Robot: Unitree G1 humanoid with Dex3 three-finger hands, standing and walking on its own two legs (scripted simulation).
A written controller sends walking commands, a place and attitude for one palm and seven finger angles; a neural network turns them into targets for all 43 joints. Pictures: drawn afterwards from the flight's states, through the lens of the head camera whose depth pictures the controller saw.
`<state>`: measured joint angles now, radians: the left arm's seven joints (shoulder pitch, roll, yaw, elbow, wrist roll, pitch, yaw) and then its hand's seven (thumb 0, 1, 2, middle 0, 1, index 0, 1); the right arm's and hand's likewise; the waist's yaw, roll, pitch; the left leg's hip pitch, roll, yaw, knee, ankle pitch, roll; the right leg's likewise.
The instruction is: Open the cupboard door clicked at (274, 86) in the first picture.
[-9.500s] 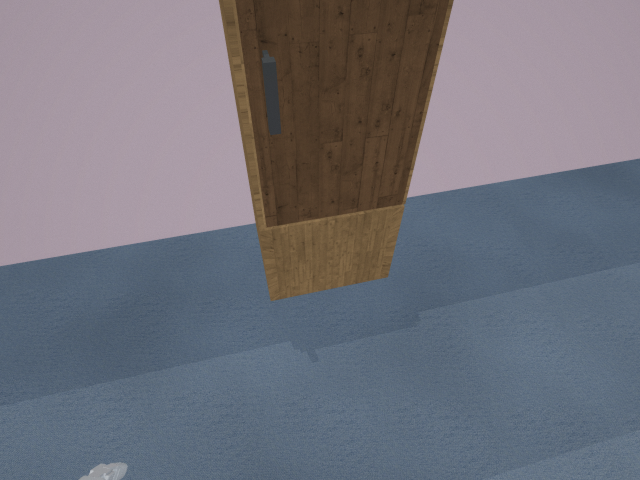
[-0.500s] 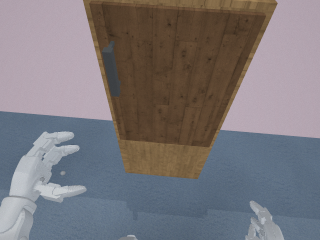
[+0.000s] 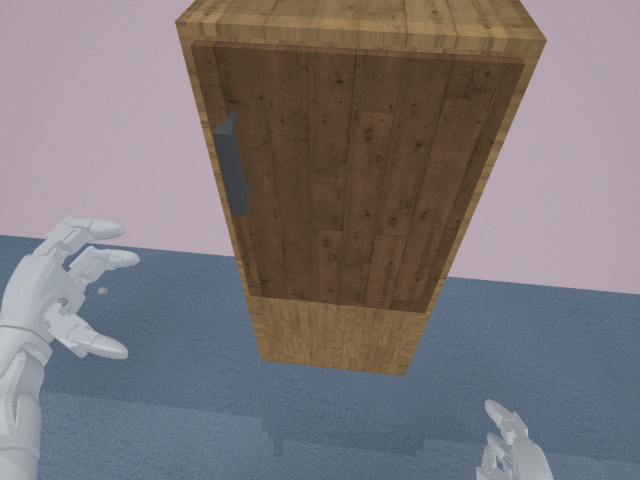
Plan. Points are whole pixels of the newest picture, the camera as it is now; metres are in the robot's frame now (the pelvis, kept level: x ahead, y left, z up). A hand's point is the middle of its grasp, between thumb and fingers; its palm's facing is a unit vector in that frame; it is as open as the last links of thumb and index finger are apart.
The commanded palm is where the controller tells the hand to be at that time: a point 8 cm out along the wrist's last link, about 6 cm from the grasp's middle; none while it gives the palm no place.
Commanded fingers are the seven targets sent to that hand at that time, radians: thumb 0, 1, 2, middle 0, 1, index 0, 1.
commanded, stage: raise the hand with hooked fingers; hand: left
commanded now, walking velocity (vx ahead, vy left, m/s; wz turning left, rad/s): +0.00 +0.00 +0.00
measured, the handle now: (236, 165) +0.54 +0.18 +0.10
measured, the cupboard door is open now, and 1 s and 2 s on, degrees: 0 0 0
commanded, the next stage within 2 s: move the hooked fingers beside the handle in 0.54 s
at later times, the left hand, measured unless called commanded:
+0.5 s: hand (113, 279) +0.30 +0.27 +0.12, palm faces +0.02 -1.00 -0.02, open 13.9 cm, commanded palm +0.27 +0.31 +0.12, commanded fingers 0.00 -0.50 0.30 -0.30 -1.20 -0.30 -1.20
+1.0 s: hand (128, 255) +0.33 +0.26 +0.12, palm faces +0.00 -1.00 -0.01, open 13.9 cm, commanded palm +0.31 +0.31 +0.12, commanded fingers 0.00 -0.50 0.30 -0.30 -1.20 -0.30 -1.20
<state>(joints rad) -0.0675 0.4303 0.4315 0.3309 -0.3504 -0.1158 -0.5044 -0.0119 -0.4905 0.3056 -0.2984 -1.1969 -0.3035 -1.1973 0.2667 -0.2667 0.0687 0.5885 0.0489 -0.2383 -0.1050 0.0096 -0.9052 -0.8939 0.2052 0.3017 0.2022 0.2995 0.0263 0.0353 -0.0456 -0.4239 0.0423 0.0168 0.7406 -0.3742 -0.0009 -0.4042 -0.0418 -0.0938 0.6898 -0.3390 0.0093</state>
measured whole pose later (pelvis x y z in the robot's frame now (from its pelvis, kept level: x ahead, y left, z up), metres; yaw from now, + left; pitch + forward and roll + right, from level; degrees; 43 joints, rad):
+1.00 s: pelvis +0.00 +0.00 +0.00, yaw -1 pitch +4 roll -1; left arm -0.28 0.45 0.43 0.57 -0.31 -0.16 -0.51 -0.01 -0.50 0.30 -0.30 -1.20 -0.30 -1.20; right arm 0.28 -0.28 0.06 0.60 0.05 -0.20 -0.11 0.01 -0.91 -0.89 0.20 0.30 0.20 0.30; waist 0.00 0.02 -0.04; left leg -0.42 0.04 0.03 0.69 -0.34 0.00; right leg -0.41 -0.04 -0.08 0.66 -0.31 0.00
